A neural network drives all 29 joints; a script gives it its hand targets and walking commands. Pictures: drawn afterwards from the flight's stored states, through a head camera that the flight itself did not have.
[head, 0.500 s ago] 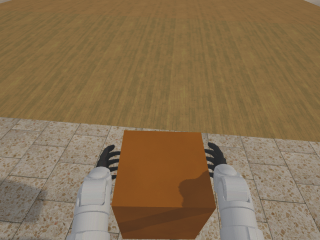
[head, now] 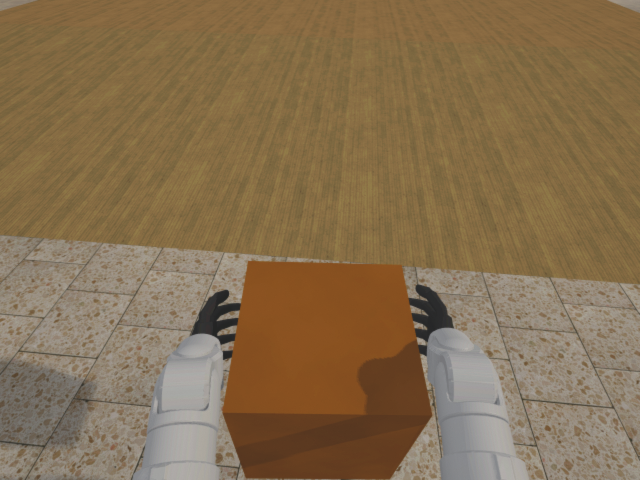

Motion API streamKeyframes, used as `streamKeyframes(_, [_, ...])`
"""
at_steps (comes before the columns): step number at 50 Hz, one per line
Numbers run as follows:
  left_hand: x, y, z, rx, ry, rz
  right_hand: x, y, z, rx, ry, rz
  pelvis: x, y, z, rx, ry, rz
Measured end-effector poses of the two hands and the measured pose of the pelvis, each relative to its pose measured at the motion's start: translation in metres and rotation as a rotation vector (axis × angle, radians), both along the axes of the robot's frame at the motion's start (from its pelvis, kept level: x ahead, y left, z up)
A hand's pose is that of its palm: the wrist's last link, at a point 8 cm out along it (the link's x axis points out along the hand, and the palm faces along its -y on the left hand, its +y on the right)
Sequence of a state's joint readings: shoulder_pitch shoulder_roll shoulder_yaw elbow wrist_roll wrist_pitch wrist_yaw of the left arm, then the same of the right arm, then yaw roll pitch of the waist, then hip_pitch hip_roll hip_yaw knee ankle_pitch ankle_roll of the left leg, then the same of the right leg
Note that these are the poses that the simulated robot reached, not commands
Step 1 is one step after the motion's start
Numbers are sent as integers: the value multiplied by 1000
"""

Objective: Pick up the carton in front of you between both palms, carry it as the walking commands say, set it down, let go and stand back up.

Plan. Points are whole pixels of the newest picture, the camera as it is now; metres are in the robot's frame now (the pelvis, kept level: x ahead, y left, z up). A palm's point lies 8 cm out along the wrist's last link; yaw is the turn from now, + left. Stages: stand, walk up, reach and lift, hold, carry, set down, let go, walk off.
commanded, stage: carry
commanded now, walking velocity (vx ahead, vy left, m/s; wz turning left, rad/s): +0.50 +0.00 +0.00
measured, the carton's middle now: (321, 374) +0.28 +0.00 -0.02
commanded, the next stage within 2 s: none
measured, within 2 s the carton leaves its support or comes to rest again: neither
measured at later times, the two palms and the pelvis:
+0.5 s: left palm (223, 259) +0.40 +0.14 +0.09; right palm (432, 255) +0.40 -0.16 +0.10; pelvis +0.15 +0.00 -0.01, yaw -3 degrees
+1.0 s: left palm (281, 172) +0.68 +0.08 +0.06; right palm (426, 175) +0.68 -0.22 +0.06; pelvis +0.45 -0.07 -0.02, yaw -2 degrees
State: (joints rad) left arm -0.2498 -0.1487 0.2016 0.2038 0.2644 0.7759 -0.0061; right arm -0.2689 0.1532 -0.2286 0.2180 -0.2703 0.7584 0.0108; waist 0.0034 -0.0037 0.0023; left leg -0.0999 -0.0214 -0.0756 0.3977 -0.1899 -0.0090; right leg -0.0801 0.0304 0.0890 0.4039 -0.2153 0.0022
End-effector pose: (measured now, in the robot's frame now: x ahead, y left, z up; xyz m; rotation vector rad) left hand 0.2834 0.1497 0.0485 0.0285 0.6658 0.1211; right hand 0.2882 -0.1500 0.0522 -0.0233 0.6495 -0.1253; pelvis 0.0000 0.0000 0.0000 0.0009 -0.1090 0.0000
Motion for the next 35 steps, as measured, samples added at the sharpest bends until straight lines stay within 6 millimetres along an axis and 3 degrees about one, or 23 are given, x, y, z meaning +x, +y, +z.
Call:
streamKeyframes(8, [23, -10, 16, -13, -61, -4, 16, -10, 14, 18, -61, -34, 16, -4, -5, 4, 117, -48])
streamKeyframes(15, [57, -36, 41, -31, -88, -14, 42, -35, 37, 50, -90, -81, 59, -21, -2, 12, 183, -17])
streamKeyframes(22, [93, -20, 50, -56, -71, 38, 89, -20, 50, 66, -73, -65, 120, -14, 2, 40, 215, -26])
streamKeyframes(27, [132, -5, 37, -87, -54, 51, 125, -6, 37, 60, -55, -76, 173, -1, -14, 41, 203, -65])
streamKeyframes(31, [171, -13, 38, -89, 16, 9, 146, -13, 33, 84, 13, -140, 211, 3, -5, 20, 206, -78])
streamKeyframes(35, [218, -25, 45, -95, 20, -30, 182, -25, 42, 85, 13, -187, 253, -1, 4, -1, 208, -78])
